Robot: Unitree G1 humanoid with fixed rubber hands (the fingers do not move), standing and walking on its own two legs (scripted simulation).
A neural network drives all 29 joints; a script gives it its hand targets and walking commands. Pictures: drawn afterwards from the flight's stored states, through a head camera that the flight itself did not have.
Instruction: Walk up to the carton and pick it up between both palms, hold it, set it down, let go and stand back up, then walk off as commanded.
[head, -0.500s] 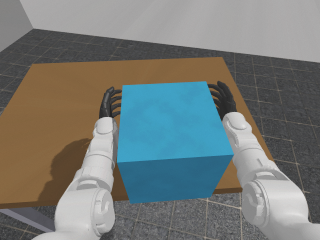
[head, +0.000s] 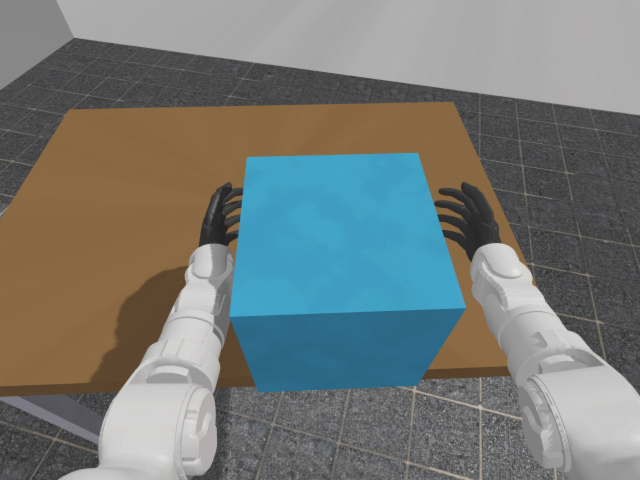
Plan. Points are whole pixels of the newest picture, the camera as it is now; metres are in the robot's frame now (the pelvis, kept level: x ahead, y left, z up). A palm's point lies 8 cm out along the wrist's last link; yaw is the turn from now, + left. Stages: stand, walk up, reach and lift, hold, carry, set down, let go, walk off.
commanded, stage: set down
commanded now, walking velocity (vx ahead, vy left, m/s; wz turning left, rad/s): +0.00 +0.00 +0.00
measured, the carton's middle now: (335, 276) +0.36 +0.02 +0.03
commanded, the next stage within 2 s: none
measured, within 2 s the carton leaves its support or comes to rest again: neither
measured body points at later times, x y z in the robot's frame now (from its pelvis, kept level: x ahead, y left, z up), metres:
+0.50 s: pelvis -0.05 -0.01 +0.00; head -0.05 +0.00 +0.45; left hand +0.31 +0.18 +0.05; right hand +0.32 -0.21 +0.06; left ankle -0.02 +0.14 -0.75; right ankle +0.02 -0.11 -0.75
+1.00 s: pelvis -0.04 +0.00 +0.00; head -0.03 +0.00 +0.45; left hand +0.25 +0.20 +0.05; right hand +0.26 -0.21 +0.05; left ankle -0.02 +0.14 -0.75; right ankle +0.02 -0.11 -0.75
